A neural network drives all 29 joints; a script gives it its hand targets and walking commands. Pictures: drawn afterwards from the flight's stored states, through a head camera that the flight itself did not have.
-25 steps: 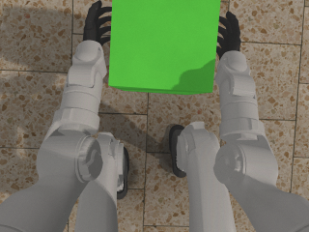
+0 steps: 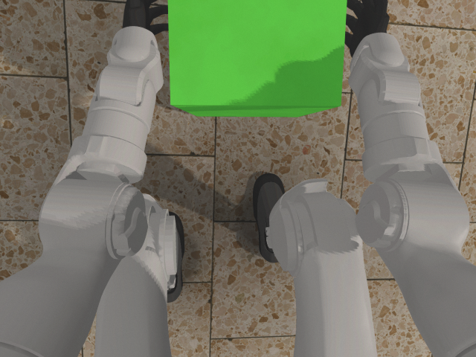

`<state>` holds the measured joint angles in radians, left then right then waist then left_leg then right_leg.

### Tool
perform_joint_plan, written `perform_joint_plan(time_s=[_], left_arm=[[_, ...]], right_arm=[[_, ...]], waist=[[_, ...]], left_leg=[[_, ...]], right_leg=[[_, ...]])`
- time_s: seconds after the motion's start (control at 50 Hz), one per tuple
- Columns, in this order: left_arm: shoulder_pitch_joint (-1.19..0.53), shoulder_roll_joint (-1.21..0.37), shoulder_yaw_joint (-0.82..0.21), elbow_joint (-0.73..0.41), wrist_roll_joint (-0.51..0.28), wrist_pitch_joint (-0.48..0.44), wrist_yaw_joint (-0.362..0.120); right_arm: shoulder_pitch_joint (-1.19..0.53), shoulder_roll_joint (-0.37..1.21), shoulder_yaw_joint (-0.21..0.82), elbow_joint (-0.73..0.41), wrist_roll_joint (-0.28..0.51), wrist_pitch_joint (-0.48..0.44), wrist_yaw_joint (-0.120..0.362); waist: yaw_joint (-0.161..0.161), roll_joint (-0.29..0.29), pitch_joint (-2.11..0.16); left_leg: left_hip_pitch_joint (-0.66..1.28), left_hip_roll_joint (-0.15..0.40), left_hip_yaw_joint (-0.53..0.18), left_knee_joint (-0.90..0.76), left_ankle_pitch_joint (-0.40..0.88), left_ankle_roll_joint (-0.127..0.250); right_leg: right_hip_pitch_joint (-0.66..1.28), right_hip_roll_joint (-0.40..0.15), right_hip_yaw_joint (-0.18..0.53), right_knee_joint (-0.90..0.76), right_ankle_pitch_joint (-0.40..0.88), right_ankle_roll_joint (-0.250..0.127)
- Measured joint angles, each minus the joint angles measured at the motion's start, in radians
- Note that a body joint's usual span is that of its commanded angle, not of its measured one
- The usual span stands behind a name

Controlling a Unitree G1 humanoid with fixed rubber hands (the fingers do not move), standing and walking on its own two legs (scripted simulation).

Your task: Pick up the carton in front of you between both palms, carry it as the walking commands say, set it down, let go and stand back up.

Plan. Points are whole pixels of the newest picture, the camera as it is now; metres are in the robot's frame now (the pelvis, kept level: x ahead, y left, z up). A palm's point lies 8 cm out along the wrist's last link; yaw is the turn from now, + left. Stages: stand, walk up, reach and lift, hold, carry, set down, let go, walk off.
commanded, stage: set down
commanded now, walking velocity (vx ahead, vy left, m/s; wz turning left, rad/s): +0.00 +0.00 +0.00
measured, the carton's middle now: (251, 49) +0.52 -0.10 -0.23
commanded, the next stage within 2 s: none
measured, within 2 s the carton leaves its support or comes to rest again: rests again in 0.66 s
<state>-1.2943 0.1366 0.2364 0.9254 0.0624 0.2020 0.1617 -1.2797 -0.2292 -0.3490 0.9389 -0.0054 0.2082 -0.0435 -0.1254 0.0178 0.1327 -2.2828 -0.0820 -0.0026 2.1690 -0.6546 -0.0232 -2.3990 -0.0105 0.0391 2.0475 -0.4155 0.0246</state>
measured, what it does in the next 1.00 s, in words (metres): stands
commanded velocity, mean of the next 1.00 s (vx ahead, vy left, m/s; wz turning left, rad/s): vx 0.00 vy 0.00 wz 0.00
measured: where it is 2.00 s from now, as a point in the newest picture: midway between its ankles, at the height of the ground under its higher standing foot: (220, 251)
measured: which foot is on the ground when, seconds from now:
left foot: down 0.00-1.00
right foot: down 0.00-1.00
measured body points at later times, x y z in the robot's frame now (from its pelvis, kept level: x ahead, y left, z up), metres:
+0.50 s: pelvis -0.01 +0.01 -0.01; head +0.35 -0.01 +0.26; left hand +0.54 +0.06 -0.19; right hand +0.51 -0.25 -0.17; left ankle +0.08 +0.12 -0.35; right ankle +0.14 -0.13 -0.35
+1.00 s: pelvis -0.01 +0.00 -0.01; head +0.36 -0.01 +0.24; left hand +0.54 +0.09 -0.21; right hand +0.49 -0.27 -0.20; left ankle +0.08 +0.12 -0.35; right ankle +0.14 -0.13 -0.35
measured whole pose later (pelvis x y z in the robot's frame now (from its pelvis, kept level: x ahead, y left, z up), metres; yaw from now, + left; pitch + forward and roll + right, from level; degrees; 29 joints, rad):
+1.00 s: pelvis -0.01 +0.00 -0.01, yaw -1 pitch +37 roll -1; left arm -1.43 0.28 0.10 1.11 -0.01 0.07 0.10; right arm -1.39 -0.36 -0.32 1.25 0.13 -0.01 -0.05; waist -0.10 -0.02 0.36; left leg -2.23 -0.10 -0.03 2.23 -0.64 -0.04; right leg -2.33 -0.02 0.01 2.10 -0.40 0.02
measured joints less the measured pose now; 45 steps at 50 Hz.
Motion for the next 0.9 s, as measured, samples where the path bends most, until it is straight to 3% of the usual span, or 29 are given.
perform_joint_plan(time_s=[0.26, 0.72, 0.9], left_arm=[[-0.05, 0.015, -0.011, 0.054, 0.011, -0.009, -0.023], [-0.128, -0.007, 0.034, 0.092, 0.082, -0.05, -0.129], [-0.139, 0.041, -0.019, 0.138, 0.07, -0.094, -0.121]], right_arm=[[-0.064, -0.037, -0.025, 0.1, -0.02, -0.029, 0.035], [-0.095, -0.11, -0.059, 0.187, -0.018, -0.078, 0.079], [-0.113, -0.102, -0.046, 0.246, 0.014, -0.14, 0.064]], waist=[[-0.003, 0.002, 0.047], [0.029, -0.008, 0.157], [0.022, -0.028, 0.189]], left_leg=[[-0.025, -0.025, -0.007, 0.02, 0.026, 0.003], [0.019, -0.025, -0.02, 0.065, 0.012, -0.003], [0.038, -0.02, -0.028, 0.073, 0.01, -0.014]], right_leg=[[-0.002, -0.021, -0.004, 0.014, 0.007, 0.006], [0.041, -0.018, -0.017, 0.052, 0.002, 0.0], [0.055, -0.013, -0.024, 0.057, 0.008, -0.003]])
